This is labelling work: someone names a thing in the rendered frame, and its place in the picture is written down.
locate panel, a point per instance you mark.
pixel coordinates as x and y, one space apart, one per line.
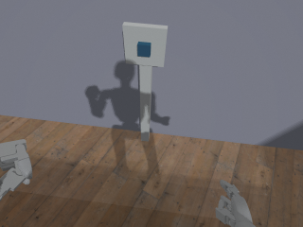
157 36

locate left robot hand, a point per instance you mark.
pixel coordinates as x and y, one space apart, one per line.
14 158

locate right robot hand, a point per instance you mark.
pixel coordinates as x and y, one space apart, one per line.
236 210

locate button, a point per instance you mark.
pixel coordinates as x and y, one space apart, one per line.
144 49

